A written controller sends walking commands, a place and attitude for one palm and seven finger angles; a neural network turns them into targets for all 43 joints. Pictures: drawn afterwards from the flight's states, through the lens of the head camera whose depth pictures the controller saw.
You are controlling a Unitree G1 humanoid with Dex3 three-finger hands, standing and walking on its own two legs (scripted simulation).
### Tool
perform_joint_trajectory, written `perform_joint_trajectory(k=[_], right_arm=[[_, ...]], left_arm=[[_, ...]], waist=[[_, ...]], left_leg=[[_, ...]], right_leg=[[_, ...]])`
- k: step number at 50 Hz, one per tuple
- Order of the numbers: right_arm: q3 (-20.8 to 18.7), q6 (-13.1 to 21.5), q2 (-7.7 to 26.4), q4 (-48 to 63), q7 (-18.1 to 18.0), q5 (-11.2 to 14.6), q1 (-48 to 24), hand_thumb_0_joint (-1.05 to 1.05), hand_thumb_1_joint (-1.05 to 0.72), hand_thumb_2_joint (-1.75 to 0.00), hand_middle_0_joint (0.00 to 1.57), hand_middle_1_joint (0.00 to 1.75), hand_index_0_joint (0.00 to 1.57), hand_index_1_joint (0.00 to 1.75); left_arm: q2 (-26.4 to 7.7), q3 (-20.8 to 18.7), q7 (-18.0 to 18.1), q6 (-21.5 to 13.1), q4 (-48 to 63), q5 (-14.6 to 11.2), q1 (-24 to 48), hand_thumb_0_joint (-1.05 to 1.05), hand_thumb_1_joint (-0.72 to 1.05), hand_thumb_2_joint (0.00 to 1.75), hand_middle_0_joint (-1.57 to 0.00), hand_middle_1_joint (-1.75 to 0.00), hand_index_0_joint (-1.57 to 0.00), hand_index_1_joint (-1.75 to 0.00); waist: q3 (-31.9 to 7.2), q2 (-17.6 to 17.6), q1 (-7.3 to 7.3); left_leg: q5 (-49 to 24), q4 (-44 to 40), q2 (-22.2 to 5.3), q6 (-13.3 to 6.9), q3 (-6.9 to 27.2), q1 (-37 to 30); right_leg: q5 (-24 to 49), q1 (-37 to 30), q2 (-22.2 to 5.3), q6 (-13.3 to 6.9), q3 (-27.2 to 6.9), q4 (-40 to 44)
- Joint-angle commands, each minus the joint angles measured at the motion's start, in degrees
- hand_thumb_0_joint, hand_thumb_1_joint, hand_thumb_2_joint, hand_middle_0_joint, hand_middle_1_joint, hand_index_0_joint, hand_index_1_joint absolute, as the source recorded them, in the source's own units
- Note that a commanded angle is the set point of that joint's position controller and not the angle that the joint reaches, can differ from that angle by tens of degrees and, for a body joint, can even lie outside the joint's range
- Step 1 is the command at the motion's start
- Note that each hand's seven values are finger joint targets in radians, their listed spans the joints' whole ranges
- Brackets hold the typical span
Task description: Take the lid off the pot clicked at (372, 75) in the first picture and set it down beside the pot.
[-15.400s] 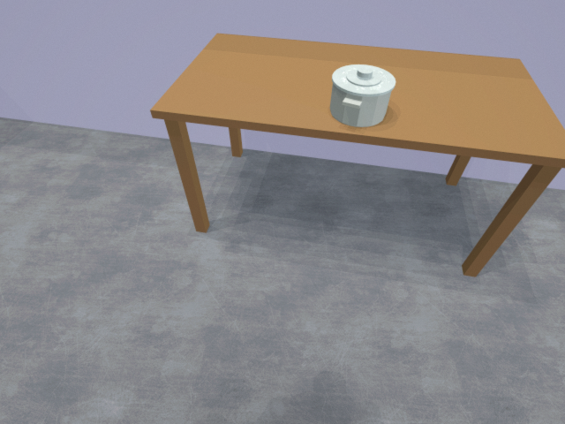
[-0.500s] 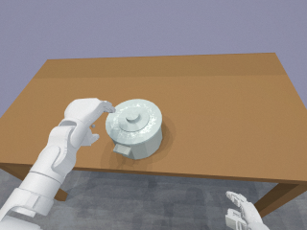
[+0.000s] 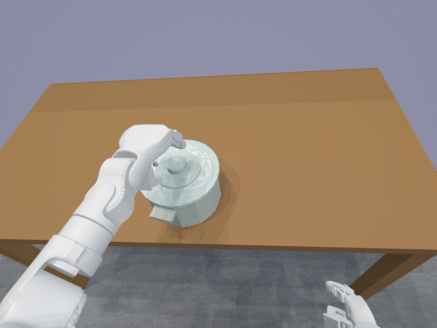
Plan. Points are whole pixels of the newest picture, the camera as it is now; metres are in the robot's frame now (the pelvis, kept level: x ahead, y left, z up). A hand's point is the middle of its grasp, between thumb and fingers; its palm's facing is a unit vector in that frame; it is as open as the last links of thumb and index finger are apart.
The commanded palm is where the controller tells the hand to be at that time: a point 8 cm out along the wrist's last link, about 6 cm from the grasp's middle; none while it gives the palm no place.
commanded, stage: move the open hand above the knob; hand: left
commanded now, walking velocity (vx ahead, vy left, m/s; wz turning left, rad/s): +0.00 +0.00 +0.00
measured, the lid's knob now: (176, 164) +0.45 +0.12 +0.01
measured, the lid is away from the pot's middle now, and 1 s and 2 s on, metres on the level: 0.00 0.00 0.00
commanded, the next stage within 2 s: lower the open fingers around the knob in 1.10 s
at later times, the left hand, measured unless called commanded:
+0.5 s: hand (170, 156) +0.42 +0.12 +0.08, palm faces -0.29 -0.05 -0.96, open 10.1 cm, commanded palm +0.41 +0.13 +0.15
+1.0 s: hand (163, 152) +0.42 +0.13 +0.08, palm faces -0.24 -0.05 -0.97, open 10.1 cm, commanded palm +0.40 +0.13 +0.15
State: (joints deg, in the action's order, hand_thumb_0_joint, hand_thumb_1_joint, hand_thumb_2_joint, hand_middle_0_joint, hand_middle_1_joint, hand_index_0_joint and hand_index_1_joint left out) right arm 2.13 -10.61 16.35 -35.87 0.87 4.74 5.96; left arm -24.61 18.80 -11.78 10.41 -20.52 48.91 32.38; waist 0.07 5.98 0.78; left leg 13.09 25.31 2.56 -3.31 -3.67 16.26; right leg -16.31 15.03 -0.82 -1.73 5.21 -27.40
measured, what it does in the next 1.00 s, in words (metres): stands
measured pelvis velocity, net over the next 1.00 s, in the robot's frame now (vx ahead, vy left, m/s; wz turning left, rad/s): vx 0.00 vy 0.01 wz -0.01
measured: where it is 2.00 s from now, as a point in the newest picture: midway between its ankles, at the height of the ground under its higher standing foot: outside the picture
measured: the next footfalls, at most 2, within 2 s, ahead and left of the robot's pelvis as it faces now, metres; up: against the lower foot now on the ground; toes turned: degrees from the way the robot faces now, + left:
none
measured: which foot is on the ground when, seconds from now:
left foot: down 0.00-1.00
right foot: down 0.00-1.00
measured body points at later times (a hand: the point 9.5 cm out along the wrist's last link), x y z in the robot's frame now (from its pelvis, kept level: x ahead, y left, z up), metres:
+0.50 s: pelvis +0.00 +0.00 +0.00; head +0.04 -0.05 +0.44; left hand +0.43 +0.12 +0.13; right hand +0.15 -0.24 -0.14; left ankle +0.00 +0.08 -0.74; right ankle -0.03 -0.10 -0.74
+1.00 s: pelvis +0.00 +0.01 +0.00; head +0.03 -0.03 +0.45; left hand +0.43 +0.13 +0.14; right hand +0.15 -0.23 -0.14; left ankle +0.00 +0.08 -0.74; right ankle -0.03 -0.10 -0.74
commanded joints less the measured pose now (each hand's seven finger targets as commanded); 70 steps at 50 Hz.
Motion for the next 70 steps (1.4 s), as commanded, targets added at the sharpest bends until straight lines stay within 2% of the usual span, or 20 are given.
perform_joint_trajectory(k=[1, 4, 9, 11, 15, 17, 19, 21, 24, 28, 34, 37, 42, 46, 49, 52, 57, 63, 68, 70], right_arm=[[-1.6, 2.3, 4.6, 6.7, 0.6, 0.6, -3.5, 0.0, -0.9, -0.9, 0.2, 0.3, 0.2, 0.3], [-2.0, 1.3, 5.0, 7.0, 1.6, 1.2, -4.2, 0.0, -0.9, -0.9, 0.2, 0.3, 0.2, 0.3], [-3.1, 1.9, 4.9, 8.7, 1.1, -0.1, -5.3, 0.0, -0.9, -0.9, 0.2, 0.3, 0.2, 0.3], [-2.6, 2.1, 4.9, 6.9, 0.5, -0.1, -3.3, 0.0, -0.9, -0.9, 0.2, 0.3, 0.2, 0.3], [-1.4, 1.6, 5.1, 4.8, 0.3, 0.9, -1.8, 0.0, -0.9, -0.9, 0.2, 0.3, 0.2, 0.3], [-1.6, 1.4, 5.0, 6.1, 0.9, 1.0, -3.1, 0.0, -0.9, -0.9, 0.2, 0.3, 0.2, 0.3], [-2.5, 1.1, 4.5, 7.8, 1.5, 0.7, -5.1, 0.0, -0.9, -0.9, 0.2, 0.3, 0.2, 0.3], [-3.1, 1.1, 4.8, 8.7, 1.4, 0.2, -5.1, 0.0, -0.9, -0.9, 0.2, 0.3, 0.2, 0.3], [-1.8, 1.4, 5.1, 6.8, -0.4, 0.5, -2.9, 0.0, -0.9, -0.9, 0.2, 0.3, 0.2, 0.3], [-1.8, 1.5, 4.6, 5.7, -1.0, 0.8, -2.4, 0.0, -0.9, -0.9, 0.2, 0.3, 0.2, 0.3], [-2.5, 1.2, 4.6, 7.4, 0.2, 0.6, -3.5, 0.0, -0.9, -0.9, 0.2, 0.3, 0.2, 0.3], [-2.5, 1.0, 5.0, 7.0, -0.1, 0.7, -3.2, 0.0, -0.9, -0.9, 0.2, 0.3, 0.2, 0.3], [-2.4, 1.0, 5.0, 5.8, -0.3, 0.6, -2.2, 0.0, -0.9, -0.9, 0.2, 0.3, 0.2, 0.3], [-2.7, 1.1, 4.6, 6.5, 0.7, 0.4, -2.9, 0.0, -0.9, -0.9, 0.2, 0.3, 0.2, 0.3], [-2.2, 0.9, 4.6, 6.5, 1.2, 0.7, -3.3, 0.0, -0.9, -0.9, 0.2, 0.3, 0.2, 0.3], [-2.2, 0.6, 4.7, 6.7, 1.2, 0.8, -4.2, 0.0, -0.9, -0.9, 0.2, 0.3, 0.2, 0.3], [-2.5, 1.0, 4.4, 6.6, 0.3, 0.4, -3.8, 0.0, -0.9, -0.9, 0.2, 0.3, 0.2, 0.3], [-1.7, 0.9, 4.8, 5.0, -0.4, 0.8, -2.1, 0.0, -0.9, -0.9, 0.2, 0.3, 0.2, 0.3], [-2.9, 1.4, 4.4, 7.6, -0.1, 0.0, -2.8, 0.0, -0.9, -0.9, 0.2, 0.3, 0.2, 0.3], [-2.8, 1.4, 4.5, 6.9, -0.3, -0.2, -1.5, 0.0, -0.9, -0.9, 0.2, 0.3, 0.2, 0.3]], left_arm=[[-7.5, -7.7, 3.9, 1.6, -2.1, 0.4, 19.3, 0.0, -0.26, 1.33, -0.82, -0.08, -0.82, -0.08], [-1.7, -2.2, 3.6, 4.2, -5.2, 0.7, 22.0, 0.0, -0.26, 1.33, -0.82, -0.08, -0.82, -0.08], [-10.2, -6.2, 2.8, 2.8, 14.0, 1.8, 40.9, 0.0, -0.26, 1.33, -0.82, -0.08, -0.82, -0.08], [-13.5, -9.8, 3.5, 2.0, 7.8, 1.8, 38.8, 0.0, -0.26, 1.33, -0.82, -0.08, -0.82, -0.08], [-7.6, -8.6, 5.1, 3.9, -14.2, 1.1, 24.8, 0.0, -0.26, 1.33, -0.82, -0.08, -0.82, -0.08], [-3.4, -4.3, 4.8, 5.1, -11.5, 1.2, 27.1, 0.0, -0.26, 1.33, -0.82, -0.08, -0.82, -0.08], [-0.9, -1.0, 4.0, 5.3, -1.2, 1.6, 33.4, 0.0, -0.26, 1.33, -0.82, -0.08, -0.82, -0.08], [-5.3, -3.7, 3.0, 4.5, 4.6, 1.5, 37.0, 0.0, -0.26, 1.33, -0.82, -0.08, -0.82, -0.08], [-13.5, -10.1, 3.2, 3.3, -2.6, 1.9, 37.4, 0.0, -0.26, 1.33, -0.82, -0.08, -0.82, -0.08], [-7.1, -5.7, 3.7, 3.1, -8.3, 1.8, 35.8, 0.0, -0.26, 1.33, -0.82, -0.08, -0.82, -0.08], [-3.1, -2.1, 1.8, 2.5, -2.0, 0.8, 34.3, 0.0, -0.26, 1.33, -0.82, -0.08, -0.82, -0.08], [-8.4, -6.2, 2.1, 1.8, -1.8, 1.4, 36.0, 0.0, -0.26, 1.33, -0.82, -0.08, -0.82, -0.08], [-9.1, -7.2, 3.7, 1.3, -2.0, 1.6, 38.7, 0.0, -0.26, 1.33, -0.82, -0.08, -0.82, -0.08], [-4.4, -4.6, 4.5, 2.1, -1.8, 1.5, 33.9, 0.0, -0.26, 1.33, -0.82, -0.08, -0.82, -0.08], [-3.6, -4.0, 4.8, 3.5, -5.2, 1.7, 30.7, 0.0, -0.26, 1.33, -0.82, -0.08, -0.82, -0.08], [-4.8, -4.4, 4.8, 4.4, -4.4, 2.1, 33.8, 0.0, -0.26, 1.33, -0.82, -0.08, -0.82, -0.08], [-5.5, -4.1, 4.6, 4.2, 0.5, 1.9, 40.9, 0.0, -0.26, 1.33, -0.82, -0.08, -0.82, -0.08], [-2.8, -3.2, 4.3, 4.8, -14.9, 1.5, 33.3, 0.0, -0.26, 1.33, -0.82, -0.08, -0.82, -0.08], [-2.6, -2.1, 3.3, 2.0, -0.3, 1.5, 39.9, 0.0, -0.26, 1.33, -0.82, -0.08, -0.82, -0.08], [-5.4, -4.9, 3.6, 0.7, -1.8, 1.7, 39.0, 0.0, -0.26, 1.33, -0.82, -0.08, -0.82, -0.08]], waist=[[-19.1, -8.6, -0.08], [-16.1, -9.4, 0.63], [-33.1, -3.3, 1.28], [-30.4, -5.7, 1.37], [-17.2, -12.6, -0.08], [-18.9, -10.5, -0.08], [-25.1, -6.3, 0.71], [-29.6, -6.0, 1.38], [-26.2, -9.2, 1.23], [-20.4, -9.3, 1.53], [-24.9, -6.2, 1.85], [-24.3, -7.3, 1.66], [-23.7, -6.9, 1.46], [-25.8, -6.4, 0.84], [-23.4, -7.6, 0.56], [-22.4, -8.4, 0.76], [-26.3, -6.8, 1.58], [-17.2, -10.7, 1.36], [-29.0, -4.0, 1.79], [-28.5, -6.2, 1.88]], left_leg=[[-18.9, -0.1, -1.5, 0.0, 4.8, -7.5], [-14.5, -0.3, -1.4, 0.3, 4.0, -5.4], [-25.8, 2.9, -0.9, -1.5, 5.9, -15.0], [-25.6, 2.6, -1.1, -1.4, 6.0, -13.2], [-16.4, 0.0, -1.4, 0.0, 3.9, -3.2], [-15.8, -0.2, -1.3, 0.1, 3.6, -3.8], [-19.8, 1.1, -1.2, -0.6, 4.1, -8.3], [-22.9, 2.5, -1.1, -1.4, 4.6, -10.9], [-18.6, 1.2, -0.9, -1.4, 4.2, -7.7], [-15.0, 0.1, -1.1, -1.0, 3.9, -6.0], [-19.2, 1.2, -1.2, -1.1, 4.4, -9.9], [-18.8, 1.1, -1.3, -1.2, 4.7, -9.5], [-18.2, 0.2, -1.7, -0.9, 5.4, -10.3], [-22.7, 1.0, -2.2, -0.6, 5.8, -12.1], [-20.6, 0.5, -2.1, -0.1, 5.7, -10.0], [-17.8, 0.0, -2.0, -0.3, 5.4, -8.9], [-17.9, 0.2, -1.8, -0.8, 6.0, -12.3], [-11.3, -1.3, -1.9, -0.2, 4.6, -5.6], [-20.5, 1.2, -1.7, -1.0, 6.1, -14.3], [-22.3, 1.6, -1.9, -1.0, 6.3, -13.5]], right_leg=[[23.4, -5.2, 0.1, 0.0, -3.5, 1.1], [20.7, -2.3, 0.2, 0.1, -3.2, 1.4], [29.9, -8.1, -0.4, -0.2, -5.1, -0.7], [29.7, -7.6, 0.0, 0.0, -5.0, -0.5], [24.1, -4.7, 0.2, 0.0, -3.8, 0.4], [23.8, -4.8, 0.0, 0.1, -3.7, 0.1], [26.6, -5.8, -0.4, -0.1, -4.3, -0.2], [30.0, -7.8, -0.6, 0.0, -5.2, -0.2], [28.5, -8.6, -0.3, 0.3, -5.4, 0.5], [23.8, -4.8, -0.2, 0.2, -4.6, 1.5], [26.0, -4.9, -0.5, 0.0, -4.7, 1.2], [25.1, -5.0, -0.2, -0.1, -4.7, 1.3], [22.2, -3.3, 0.1, -0.4, -4.0, 1.3], [23.3, -2.9, 0.1, -0.4, -3.6, 0.5], [21.8, -2.4, 0.3, -0.4, -3.2, 0.5], [20.6, -2.6, 0.3, -0.5, -3.5, 0.8], [20.3, -3.1, 0.3, -0.5, -3.8, 1.2], [15.7, -0.7, 0.4, -0.2, -3.4, 2.2], [21.8, -3.1, -0.1, -0.6, -4.2, 1.0], [23.0, -3.2, 0.2, -0.6, -4.1, 1.1]])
